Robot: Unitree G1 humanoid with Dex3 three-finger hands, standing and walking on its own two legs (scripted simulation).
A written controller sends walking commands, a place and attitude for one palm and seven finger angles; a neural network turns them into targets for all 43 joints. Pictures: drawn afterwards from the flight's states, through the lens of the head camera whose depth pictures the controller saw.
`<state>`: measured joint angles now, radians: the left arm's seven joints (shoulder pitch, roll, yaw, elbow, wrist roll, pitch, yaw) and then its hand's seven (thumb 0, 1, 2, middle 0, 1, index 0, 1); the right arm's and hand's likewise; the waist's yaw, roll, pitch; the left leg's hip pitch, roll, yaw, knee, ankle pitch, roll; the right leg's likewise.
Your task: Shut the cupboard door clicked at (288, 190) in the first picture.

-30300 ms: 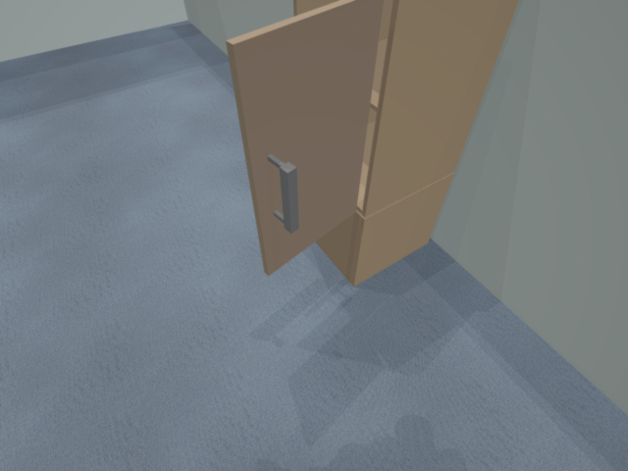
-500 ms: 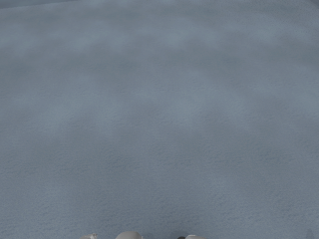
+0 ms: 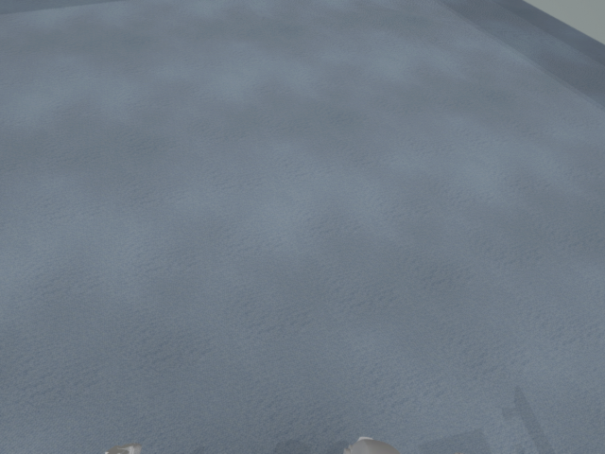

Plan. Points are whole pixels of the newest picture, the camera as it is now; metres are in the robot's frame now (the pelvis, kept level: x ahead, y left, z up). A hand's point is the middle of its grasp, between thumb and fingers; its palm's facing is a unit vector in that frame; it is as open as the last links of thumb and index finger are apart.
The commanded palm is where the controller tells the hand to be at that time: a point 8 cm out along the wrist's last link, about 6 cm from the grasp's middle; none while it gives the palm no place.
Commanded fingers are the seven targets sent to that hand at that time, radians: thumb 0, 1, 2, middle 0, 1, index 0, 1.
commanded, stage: turn to face it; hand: left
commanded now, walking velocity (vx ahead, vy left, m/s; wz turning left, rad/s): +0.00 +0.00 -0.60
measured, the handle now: out of the picture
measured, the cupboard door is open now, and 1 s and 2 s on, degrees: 75 75 75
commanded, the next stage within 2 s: none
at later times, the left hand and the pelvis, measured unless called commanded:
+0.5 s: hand (199, 423) +0.18 +0.17 -0.19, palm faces -0.27 -0.94 -0.18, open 7.4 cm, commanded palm none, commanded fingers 0.00 0.90 0.90 -0.20 -0.30 -0.20 -0.30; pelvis +0.03 +0.01 -0.02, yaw -17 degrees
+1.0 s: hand (264, 386) +0.23 +0.08 -0.16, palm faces -0.56 -0.78 -0.28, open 7.4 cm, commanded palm none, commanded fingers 0.00 0.90 0.90 -0.20 -0.30 -0.20 -0.30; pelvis +0.02 -0.03 -0.01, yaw -36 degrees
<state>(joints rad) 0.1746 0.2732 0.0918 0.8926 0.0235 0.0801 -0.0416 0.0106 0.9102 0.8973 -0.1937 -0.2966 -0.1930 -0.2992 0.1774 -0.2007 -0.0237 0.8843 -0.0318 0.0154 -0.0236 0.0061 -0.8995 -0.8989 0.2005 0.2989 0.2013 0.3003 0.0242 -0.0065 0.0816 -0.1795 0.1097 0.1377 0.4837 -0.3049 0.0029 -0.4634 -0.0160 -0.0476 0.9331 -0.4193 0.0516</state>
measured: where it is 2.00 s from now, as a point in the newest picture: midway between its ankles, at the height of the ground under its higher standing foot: outside the picture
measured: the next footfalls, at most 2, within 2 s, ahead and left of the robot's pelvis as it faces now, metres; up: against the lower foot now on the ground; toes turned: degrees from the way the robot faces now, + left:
right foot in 0.14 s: +0.04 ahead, -0.15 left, +0.00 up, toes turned -11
left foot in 0.48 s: +0.12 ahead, +0.10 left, +0.00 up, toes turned -13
